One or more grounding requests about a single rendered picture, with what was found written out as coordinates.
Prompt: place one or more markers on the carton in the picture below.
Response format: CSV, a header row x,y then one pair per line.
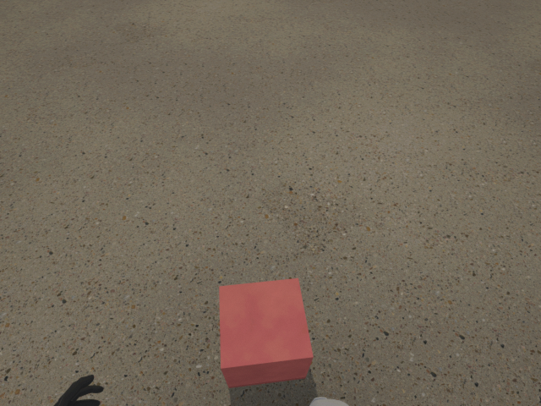
x,y
263,333

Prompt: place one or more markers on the left robot hand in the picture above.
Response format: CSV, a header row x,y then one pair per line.
x,y
78,389

